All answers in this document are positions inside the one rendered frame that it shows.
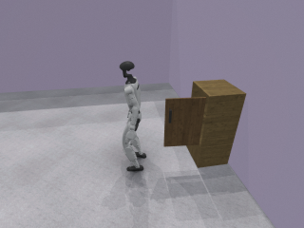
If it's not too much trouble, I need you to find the left robot forearm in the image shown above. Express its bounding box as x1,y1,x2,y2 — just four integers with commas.
128,106,139,132

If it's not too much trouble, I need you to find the robot right hand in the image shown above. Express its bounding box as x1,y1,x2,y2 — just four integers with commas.
127,109,132,118

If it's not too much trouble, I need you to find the robot left upper arm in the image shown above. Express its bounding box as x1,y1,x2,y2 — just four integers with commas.
124,85,140,111

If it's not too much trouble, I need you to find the handle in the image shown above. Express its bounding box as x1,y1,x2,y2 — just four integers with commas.
168,108,172,124

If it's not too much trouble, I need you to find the robot left hand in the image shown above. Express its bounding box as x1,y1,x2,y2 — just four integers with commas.
124,130,135,145

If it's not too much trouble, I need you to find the humanoid robot torso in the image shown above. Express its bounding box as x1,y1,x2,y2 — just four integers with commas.
123,80,142,123

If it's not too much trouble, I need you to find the cupboard door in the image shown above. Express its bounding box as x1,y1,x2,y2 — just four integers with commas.
163,97,206,147

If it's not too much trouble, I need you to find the robot left foot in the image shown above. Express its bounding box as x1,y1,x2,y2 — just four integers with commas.
126,165,143,172

